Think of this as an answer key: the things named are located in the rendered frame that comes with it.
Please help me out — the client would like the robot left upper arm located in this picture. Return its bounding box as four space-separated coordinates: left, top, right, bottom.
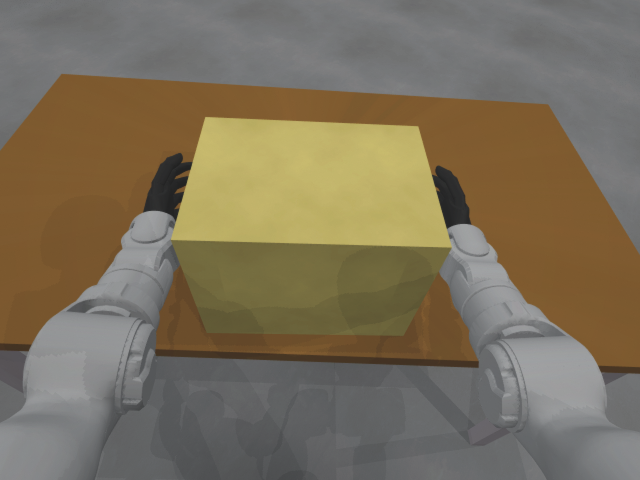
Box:
0 311 157 480

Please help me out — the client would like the robot left hand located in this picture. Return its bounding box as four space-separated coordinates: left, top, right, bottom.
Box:
143 153 193 221

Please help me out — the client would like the robot right upper arm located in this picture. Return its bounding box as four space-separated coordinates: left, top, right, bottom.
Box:
478 336 640 480

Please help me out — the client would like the table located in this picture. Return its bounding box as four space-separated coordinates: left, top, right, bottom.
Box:
0 74 640 446

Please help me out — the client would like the robot left forearm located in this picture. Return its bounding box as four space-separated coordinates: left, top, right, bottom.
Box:
23 211 180 401

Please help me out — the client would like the robot right forearm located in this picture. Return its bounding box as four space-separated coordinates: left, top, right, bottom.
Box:
439 224 607 414

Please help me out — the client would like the robot right hand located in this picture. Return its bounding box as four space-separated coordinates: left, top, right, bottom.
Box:
432 166 471 229

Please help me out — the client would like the carton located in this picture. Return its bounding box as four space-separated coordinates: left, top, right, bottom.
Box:
171 117 452 336

